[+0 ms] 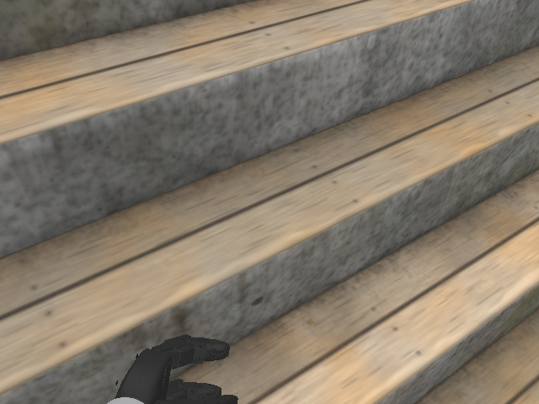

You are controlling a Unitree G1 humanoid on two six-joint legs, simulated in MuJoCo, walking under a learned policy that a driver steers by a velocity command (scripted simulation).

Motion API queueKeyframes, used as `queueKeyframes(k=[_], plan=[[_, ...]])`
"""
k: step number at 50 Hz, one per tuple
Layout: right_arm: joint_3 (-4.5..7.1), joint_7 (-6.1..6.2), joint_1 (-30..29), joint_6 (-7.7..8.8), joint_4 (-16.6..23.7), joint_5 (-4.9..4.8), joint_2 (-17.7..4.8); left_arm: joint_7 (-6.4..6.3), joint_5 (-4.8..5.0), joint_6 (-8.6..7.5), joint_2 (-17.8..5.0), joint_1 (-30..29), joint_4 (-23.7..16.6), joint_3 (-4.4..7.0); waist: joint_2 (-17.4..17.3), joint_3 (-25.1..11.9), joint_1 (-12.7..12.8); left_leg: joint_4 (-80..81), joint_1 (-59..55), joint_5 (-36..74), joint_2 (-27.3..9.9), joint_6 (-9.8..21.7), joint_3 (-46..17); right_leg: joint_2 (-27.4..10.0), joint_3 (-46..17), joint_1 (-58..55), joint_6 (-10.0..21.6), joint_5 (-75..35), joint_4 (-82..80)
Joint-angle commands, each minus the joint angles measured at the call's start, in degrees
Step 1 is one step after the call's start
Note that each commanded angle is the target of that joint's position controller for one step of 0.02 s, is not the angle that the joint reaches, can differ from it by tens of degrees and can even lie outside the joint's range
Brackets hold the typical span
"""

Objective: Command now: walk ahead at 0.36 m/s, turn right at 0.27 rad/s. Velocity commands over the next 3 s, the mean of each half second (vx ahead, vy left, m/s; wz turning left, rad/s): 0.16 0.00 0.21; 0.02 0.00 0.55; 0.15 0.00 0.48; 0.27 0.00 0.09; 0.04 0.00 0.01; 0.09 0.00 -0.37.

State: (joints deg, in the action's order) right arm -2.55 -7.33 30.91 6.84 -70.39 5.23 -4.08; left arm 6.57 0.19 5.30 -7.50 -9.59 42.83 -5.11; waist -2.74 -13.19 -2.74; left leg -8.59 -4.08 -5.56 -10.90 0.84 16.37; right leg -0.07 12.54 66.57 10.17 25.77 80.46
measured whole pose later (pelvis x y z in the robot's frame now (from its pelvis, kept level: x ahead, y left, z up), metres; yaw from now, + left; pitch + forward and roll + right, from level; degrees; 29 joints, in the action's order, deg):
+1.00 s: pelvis +0.22 +0.07 +0.33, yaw +26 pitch +8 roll +1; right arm -1.1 -1.8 9.1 3.7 -43.3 0.3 -10.0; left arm -0.5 -2.7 -2.1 -16.0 8.5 47.8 0.6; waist 0.7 -10.6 -4.2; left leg -52.0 41.3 -19.1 7.6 2.6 -6.3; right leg 0.2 -7.2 54.4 -6.0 14.6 84.6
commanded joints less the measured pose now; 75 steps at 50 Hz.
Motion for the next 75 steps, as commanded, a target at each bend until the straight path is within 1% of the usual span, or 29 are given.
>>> queueKeyframes(k=[1, 2, 3, 4, 5, 6, 7, 9, 14, 18, 23, 25, 27, 30, 32, 33, 36, 38, 40, 44, 48, 51, 53, 55, 56, 57, 61, 67, 75], plan=[[3.58, -3.33, 0.1, 0.89, 7.0, 1.8, -16.4, -3.16, -1.18, -0.72, -15.8, 40.9, 9.0, 4.62, 6.9, -23.5, 17.8, -51.3, 38.6, 36.5, 4.4, 5.0, -12.6, -10.7, -44.4, -80.0, 15.0, -39.8, -41.0], [6.01, -3.96, 0.8, -1.24, 4.8, -2.84, -15.6, -2.31, -3.45, -1.26, -20.5, 47.3, 12.1, 8.2, 10.8, -18.0, 17.8, -88.5, 45.0, 8.6, 12.6, 4.4, -23.9, -19.5, -61.6, -68.3, 14.8, -30.2, -57.7], [7.27, -2.74, 0.7, -1.57, 3.5, -4.65, -13.1, -2.72, -4.03, -3.94, -20.9, 42.9, 15.3, 9.46, 8.0, -4.5, 14.4, -106.9, 54.3, 12.3, 14.7, 4.8, -34.5, -18.5, -57.1, -57.2, 9.5, -18.9, -59.0], [6.68, -2.19, -2.8, -1.13, 3.8, -3.38, -9.3, -2.48, -3.33, -5.74, -17.3, 32.7, 16.1, 8.42, 8.6, 1.7, 9.4, -117.3, 60.5, 11.1, 14.0, 5.2, -33.9, -16.4, -47.8, -48.0, 7.5, -13.0, -54.9], [5.33, 5.42, -14.1, -0.27, 19.5, -4.75, -4.1, -5.77, -0.43, -7.81, -7.1, 18.7, 14.8, 7.97, -0.7, 5.3, 0.5, -114.5, 54.4, 1.0, 10.3, 3.1, -23.3, -15.2, -36.6, -40.9, 3.1, -1.3, -54.7], [3.69, 7.8, -15.4, -0.85, 21.8, -4.24, -1.1, -7.0, -1.36, -8.95, -1.0, 15.3, 16.9, 5.82, -3.1, 8.7, -3.9, -111.6, 55.4, 2.0, 9.5, 3.1, -24.8, -13.2, -29.5, -33.2, -0.6, 1.3, -53.5], [3.12, 3.27, -11.2, -3.27, 11.6, -4.58, -1.2, -2.91, -3.99, -8.78, -1.2, 9.8, 13.8, 4.3, -0.9, 8.4, -1.5, -115.4, 62.0, 5.9, 8.1, 8.7, -30.6, -13.9, -28.9, -30.0, 2.6, -5.4, -58.2], [3.04, 0.63, -8.1, -3.76, 10.7, -5.24, -1.0, -1.07, -4.72, -8.81, -0.4, 6.9, 11.8, 4.15, -0.6, 10.5, -5.3, -118.4, 61.6, -0.1, 8.7, 10.8, -28.2, -13.0, -20.1, -24.8, 2.6, -15.0, -62.8], [3.21, 0.86, -14.5, -3.24, 12.3, -6.43, -7.0, -2.82, -6.78, -8.92, -5.7, 19.8, 15.3, 4.99, 1.6, 7.0, -0.4, -137.8, 78.1, -3.9, 13.3, 10.6, -26.3, -12.3, -9.8, -43.5, 1.3, -20.7, -64.1], [3.57, 2.43, -21.3, -5.59, 15.1, -4.61, -11.7, -1.91, -5.53, -10.17, -6.3, 26.2, 14.5, 4.19, 5.4, 6.6, 2.2, -124.4, 83.4, -0.3, 9.7, 3.4, -23.0, -13.5, -4.5, -54.7, 2.4, -26.7, -64.6], [2.23, 6.53, -31.7, -9.13, 22.9, -3.62, -9.4, -1.6, -6.2, -11.9, -7.0, 29.8, 13.1, 4.71, 6.2, 7.9, 4.7, -112.3, 95.7, -11.4, 4.1, 1.5, -27.1, -25.1, -10.0, -71.9, 6.6, -41.4, -68.3], [1.07, 3.76, -38.8, -10.28, 26.6, -3.02, -8.9, -0.49, -3.67, -11.14, -13.4, 21.4, 10.0, 6.7, 8.6, 6.8, 2.2, -80.3, 68.1, -36.2, 5.3, 1.8, -12.4, -19.0, -1.5, -52.8, 4.2, -30.5, -73.4], [0.66, 2.35, -33.0, -9.76, 26.8, -3.46, -6.4, -1.33, -4.17, -11.93, -15.1, 25.1, 9.3, 7.56, 14.8, 8.0, 3.2, -84.2, 59.2, -35.5, 10.5, 0.6, -5.4, -22.8, -1.1, -53.1, 6.0, -37.7, -71.6], [1.62, 4.28, -26.5, -4.47, 28.7, -6.24, -12.7, -3.18, -3.02, -12.76, -15.8, 27.5, 6.4, 8.85, 2.1, -4.6, 1.6, -66.6, 42.0, 9.7, 10.2, 12.3, -26.8, -12.7, 2.5, -54.5, -2.8, -72.8, -49.7], [3.77, 5.95, -4.3, -4.48, 24.9, -1.67, -22.5, -2.89, -2.23, -11.83, -13.0, 10.6, -2.9, 8.47, -16.9, -14.4, -8.4, -28.0, 13.6, -5.8, 0.2, 17.9, -61.6, -1.6, -7.1, -23.9, -8.6, -11.2, -23.9], [5.59, 5.98, -1.0, -3.7, 22.7, -1.53, -25.7, -2.55, -0.37, -10.18, -10.7, 9.3, -2.2, 8.48, -15.0, -13.0, -9.1, -23.7, 15.9, -12.7, -0.2, 13.3, -69.4, -1.0, -20.9, -18.0, -8.4, -16.2, -7.5], [5.51, 4.27, -19.3, -4.89, 24.6, -7.0, -18.3, -5.35, -1.24, -10.61, -7.0, 16.4, 1.8, 7.38, -7.7, 4.9, 1.3, -34.2, 39.8, -32.6, 7.8, 11.8, -47.9, 2.7, -26.4, -10.8, -3.6, -25.3, 16.0], [3.88, 4.54, -29.1, -5.31, 27.9, -5.52, -12.7, -5.35, -0.77, -10.21, -9.2, 19.3, 2.3, 7.4, 1.7, 5.0, 5.6, -30.8, 47.5, -30.6, 9.4, 11.6, -44.0, 0.5, -23.3, -13.4, -4.5, -23.9, 15.5], [3.13, 6.07, -32.9, -4.88, 30.2, -4.78, -11.0, -5.31, 0.05, -9.42, -10.3, 22.4, 4.3, 7.23, -0.3, 0.9, 4.7, -26.7, 45.4, -25.5, 9.2, 12.1, -46.3, 1.3, -25.2, -11.3, -8.3, -23.7, 20.3], [2.81, 6.37, -29.5, -3.22, 29.4, -4.3, -11.6, -5.31, -2.89, -8.69, -12.7, 17.4, 2.7, 6.7, 4.7, 0.2, 1.9, -26.5, 43.4, -21.3, 8.9, 13.2, -41.9, -0.3, -22.4, -8.8, -12.5, -23.4, 15.9], [2.66, 5.87, -26.3, -2.27, 31.8, -4.37, -12.0, -7.95, -3.21, -8.03, -14.0, 14.1, 1.2, 7.0, -2.5, -0.7, -1.1, -25.7, 37.2, -24.3, 6.7, 14.1, -47.5, -0.5, -22.7, -6.9, -16.7, -17.6, 10.5], [5.06, 5.23, -27.5, -1.66, 33.8, -5.56, -17.3, -6.82, -2.88, -8.73, -11.0, 10.1, -3.9, 5.95, -2.7, 2.1, -0.4, -22.3, 40.0, -23.5, 9.2, 10.6, -41.6, 1.1, -12.9, -25.2, -17.7, 9.0, -25.5], [6.36, 4.02, -28.7, -2.3, 33.3, -4.94, -18.5, -4.58, -2.07, -10.86, -8.3, 20.1, -0.1, 7.29, -5.2, 6.4, 4.3, -25.4, 48.2, -31.4, 10.2, 10.1, -38.6, 3.8, -5.9, -46.0, -18.2, -7.4, -34.2], [5.15, 3.07, -27.2, -4.05, 32.2, -4.65, -11.9, -4.27, -4.04, -11.65, -9.6, 24.9, 1.4, 7.88, 0.3, 8.8, 6.9, -42.1, 51.6, -28.7, 15.3, 6.4, -36.6, -2.5, -17.0, -51.2, -12.3, -13.0, -43.8], [4.17, 3.21, -19.6, -4.8, 33.8, -3.03, -7.7, -5.6, -2.68, -11.54, -20.3, 17.6, -2.8, 9.99, 19.1, 7.5, 2.9, -57.6, 66.3, -24.6, 22.2, -2.7, -31.3, -18.4, -55.0, -55.0, 9.0, 0.1, -57.0], [4.96, 4.5, -18.4, -4.93, 29.2, -3.2, -12.4, -5.97, -3.17, -11.37, -20.2, 11.6, -5.6, 10.22, 10.2, 5.9, 3.8, -87.3, 69.6, -19.2, 18.5, -6.7, -35.2, -24.5, -69.8, -54.3, 15.7, 5.7, -62.6], [5.44, 7.62, -21.5, -4.6, 26.4, -4.91, -15.6, -6.18, -1.1, -9.29, -6.1, 7.0, -6.8, 3.79, 2.0, 4.9, 2.6, -96.8, 72.1, -4.1, 15.4, -5.7, -29.4, -14.0, -36.0, -43.6, 2.8, 16.5, -61.3], [5.77, 4.16, -19.6, -1.36, 17.0, -2.63, -16.1, -6.5, -2.86, -9.66, -10.7, 25.6, 2.2, 5.62, 9.4, 4.4, 9.6, -87.6, 72.3, -3.9, 13.6, -1.0, -26.1, -13.7, -28.9, -51.8, 3.7, 16.0, -60.1], [5.25, 3.24, -17.3, -1.69, 15.8, -1.98, -14.5, -6.43, -3.08, -9.99, -12.2, 17.2, 3.6, 6.45, 10.3, 3.3, 4.2, -57.6, 42.9, -13.2, 9.1, -1.1, -11.4, -12.3, -18.9, -38.1, 2.8, 13.0, -66.3]])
